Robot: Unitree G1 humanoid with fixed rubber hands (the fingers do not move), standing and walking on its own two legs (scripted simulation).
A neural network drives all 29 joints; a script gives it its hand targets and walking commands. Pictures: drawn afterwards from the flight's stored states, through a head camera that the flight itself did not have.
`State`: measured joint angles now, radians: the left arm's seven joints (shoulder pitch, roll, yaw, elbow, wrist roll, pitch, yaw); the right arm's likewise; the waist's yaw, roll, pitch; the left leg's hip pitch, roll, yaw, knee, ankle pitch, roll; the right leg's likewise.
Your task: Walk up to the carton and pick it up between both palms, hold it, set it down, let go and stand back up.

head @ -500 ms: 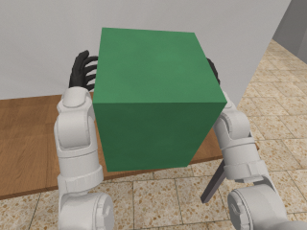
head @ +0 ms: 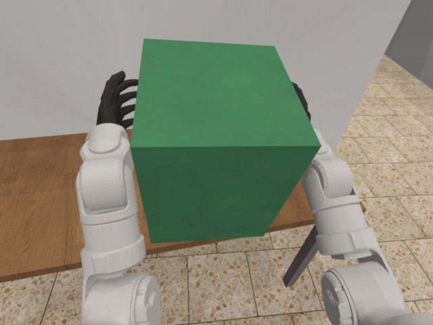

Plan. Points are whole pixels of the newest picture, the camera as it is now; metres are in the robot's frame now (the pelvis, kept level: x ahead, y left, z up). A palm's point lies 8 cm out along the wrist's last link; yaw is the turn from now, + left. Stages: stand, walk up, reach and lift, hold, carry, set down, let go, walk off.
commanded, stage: hold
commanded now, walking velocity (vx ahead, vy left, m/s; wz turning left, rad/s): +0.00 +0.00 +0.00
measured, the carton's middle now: (210, 148) +0.34 +0.00 +0.19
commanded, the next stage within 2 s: none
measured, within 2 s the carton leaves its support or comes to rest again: neither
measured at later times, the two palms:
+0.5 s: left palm (113, 125) +0.35 +0.15 +0.23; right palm (296, 127) +0.35 -0.15 +0.22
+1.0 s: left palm (111, 125) +0.35 +0.15 +0.23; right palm (295, 128) +0.35 -0.14 +0.21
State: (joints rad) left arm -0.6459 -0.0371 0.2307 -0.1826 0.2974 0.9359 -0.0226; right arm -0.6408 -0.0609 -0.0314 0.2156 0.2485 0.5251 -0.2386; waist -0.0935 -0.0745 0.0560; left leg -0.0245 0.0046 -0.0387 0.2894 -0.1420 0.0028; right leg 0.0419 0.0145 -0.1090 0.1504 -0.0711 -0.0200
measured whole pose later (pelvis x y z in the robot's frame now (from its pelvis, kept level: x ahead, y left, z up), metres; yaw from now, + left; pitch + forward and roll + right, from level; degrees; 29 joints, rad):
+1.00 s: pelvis +0.00 +0.00 +0.00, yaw +0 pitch -7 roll -1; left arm -0.65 -0.04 0.23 -0.17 0.30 0.93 -0.02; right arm -0.64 -0.06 -0.03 0.22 0.25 0.52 -0.24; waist -0.09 -0.07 0.05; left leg -0.03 0.00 -0.04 0.29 -0.14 0.00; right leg 0.04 0.01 -0.11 0.15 -0.07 -0.02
